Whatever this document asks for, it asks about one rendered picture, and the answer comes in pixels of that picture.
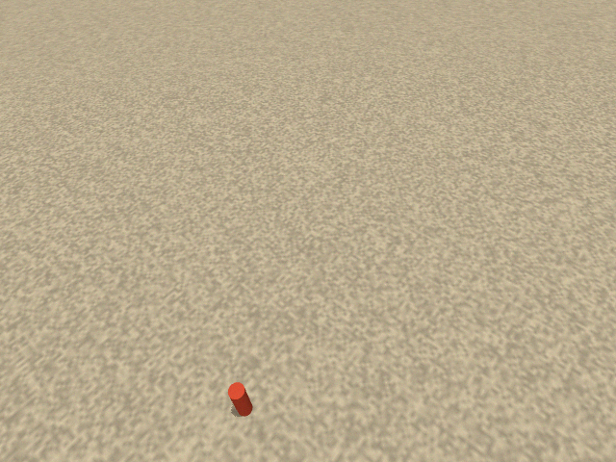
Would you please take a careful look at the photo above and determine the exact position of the can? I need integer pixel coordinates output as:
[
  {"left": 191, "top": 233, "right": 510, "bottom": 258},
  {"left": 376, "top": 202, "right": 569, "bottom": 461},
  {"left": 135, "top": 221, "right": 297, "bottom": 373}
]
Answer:
[{"left": 228, "top": 382, "right": 252, "bottom": 417}]

